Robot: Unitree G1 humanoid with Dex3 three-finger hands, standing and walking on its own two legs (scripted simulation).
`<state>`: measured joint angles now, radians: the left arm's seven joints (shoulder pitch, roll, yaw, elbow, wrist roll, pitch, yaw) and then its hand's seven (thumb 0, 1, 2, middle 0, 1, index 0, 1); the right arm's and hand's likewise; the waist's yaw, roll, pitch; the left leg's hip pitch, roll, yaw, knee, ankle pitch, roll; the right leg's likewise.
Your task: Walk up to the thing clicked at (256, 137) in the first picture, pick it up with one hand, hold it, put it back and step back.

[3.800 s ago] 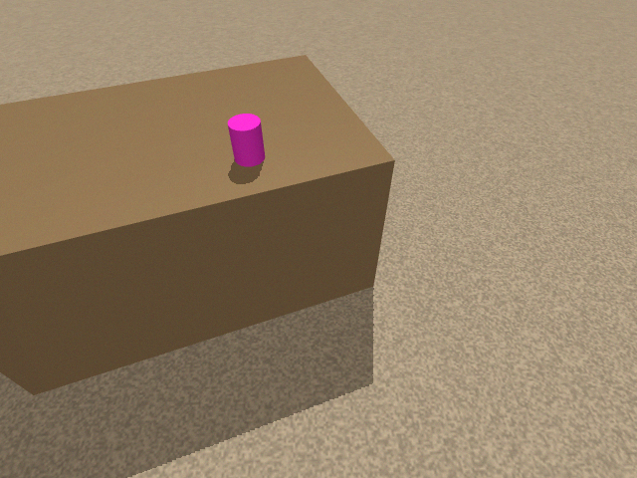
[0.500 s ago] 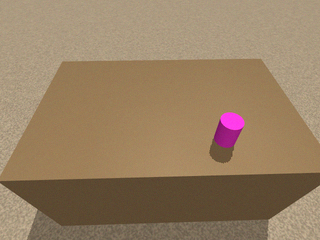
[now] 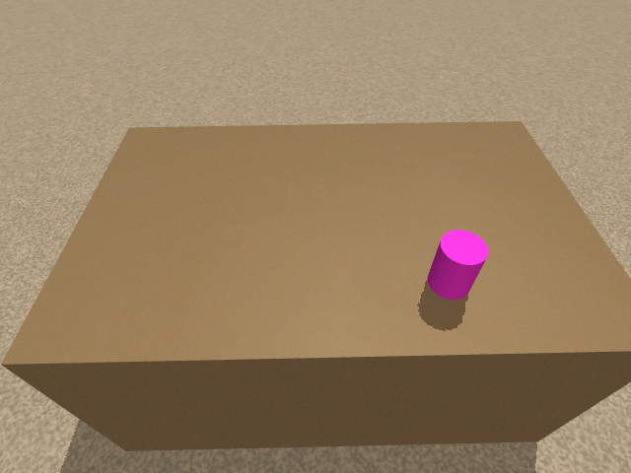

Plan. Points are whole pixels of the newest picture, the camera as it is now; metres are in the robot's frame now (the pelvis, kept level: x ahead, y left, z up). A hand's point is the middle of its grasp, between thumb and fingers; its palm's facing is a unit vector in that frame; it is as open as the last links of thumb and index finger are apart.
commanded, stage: stand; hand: right
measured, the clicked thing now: (455, 265) +0.52 -0.26 -0.13
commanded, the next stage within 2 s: none
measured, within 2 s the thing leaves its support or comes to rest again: neither
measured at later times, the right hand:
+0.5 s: hand out of the picture +0.10 -0.25 -0.16, palm faces -0.05 +0.94 -0.33, open 7.4 cm
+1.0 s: hand out of the picture +0.11 -0.25 -0.16, palm faces -0.07 +0.94 -0.33, open 7.4 cm
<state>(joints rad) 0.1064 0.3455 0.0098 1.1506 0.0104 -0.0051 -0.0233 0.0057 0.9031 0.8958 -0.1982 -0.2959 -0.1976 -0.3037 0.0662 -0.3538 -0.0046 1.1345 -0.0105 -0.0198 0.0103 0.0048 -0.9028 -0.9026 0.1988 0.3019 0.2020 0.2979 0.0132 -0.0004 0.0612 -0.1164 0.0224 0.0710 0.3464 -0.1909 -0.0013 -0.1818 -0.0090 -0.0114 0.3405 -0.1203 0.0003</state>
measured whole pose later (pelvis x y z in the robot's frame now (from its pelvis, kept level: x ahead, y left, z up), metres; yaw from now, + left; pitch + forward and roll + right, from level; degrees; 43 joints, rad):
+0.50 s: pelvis +0.03 +0.00 +0.00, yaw +1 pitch -2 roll +0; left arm 0.09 0.35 0.00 1.15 0.01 -0.03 -0.01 0.01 0.90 0.90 -0.20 -0.30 -0.20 -0.30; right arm 0.10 -0.35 0.00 1.16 -0.01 -0.02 0.01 0.01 -0.90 -0.90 0.20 0.30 0.20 0.30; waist -0.01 0.01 0.04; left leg -0.06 0.02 0.04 0.29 -0.20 -0.01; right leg -0.12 -0.01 -0.04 0.30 -0.15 0.00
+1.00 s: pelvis +0.03 -0.01 +0.00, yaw +2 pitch -2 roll +0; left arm 0.10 0.35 0.00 1.16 0.01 -0.02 -0.01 0.01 0.90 0.90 -0.20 -0.30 -0.20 -0.30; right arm 0.10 -0.35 0.01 1.14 -0.01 -0.02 0.01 0.00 -0.90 -0.90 0.20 0.30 0.20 0.30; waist 0.00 0.01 0.04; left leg -0.06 0.03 0.03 0.29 -0.20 -0.02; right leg -0.12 -0.01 -0.05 0.30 -0.15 -0.01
